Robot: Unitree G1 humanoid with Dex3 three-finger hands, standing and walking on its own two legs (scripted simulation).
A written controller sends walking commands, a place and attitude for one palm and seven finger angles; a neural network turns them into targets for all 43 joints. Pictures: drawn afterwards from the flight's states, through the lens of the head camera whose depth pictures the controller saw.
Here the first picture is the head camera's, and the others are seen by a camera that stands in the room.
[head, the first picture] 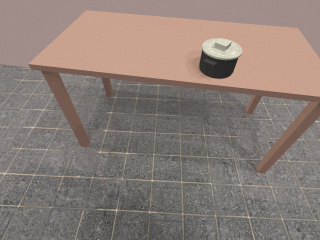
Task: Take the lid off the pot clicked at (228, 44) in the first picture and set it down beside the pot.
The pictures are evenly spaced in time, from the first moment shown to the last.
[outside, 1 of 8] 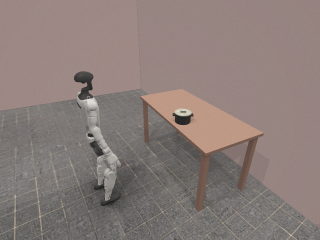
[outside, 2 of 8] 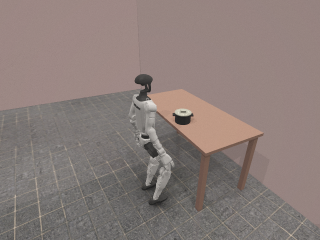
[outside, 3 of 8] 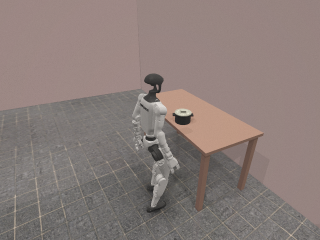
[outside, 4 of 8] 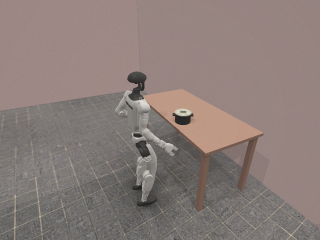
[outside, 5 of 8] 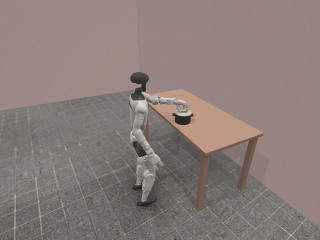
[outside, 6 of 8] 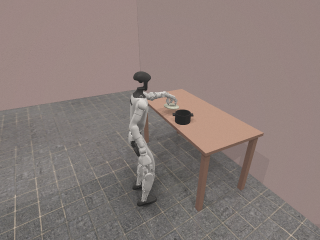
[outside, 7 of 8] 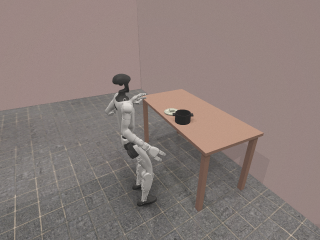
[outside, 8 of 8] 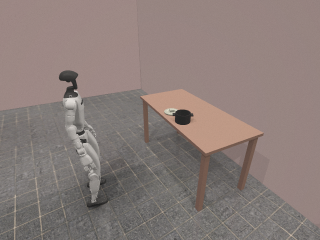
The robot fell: no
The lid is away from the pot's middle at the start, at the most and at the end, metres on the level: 0.00 0.24 0.23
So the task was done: yes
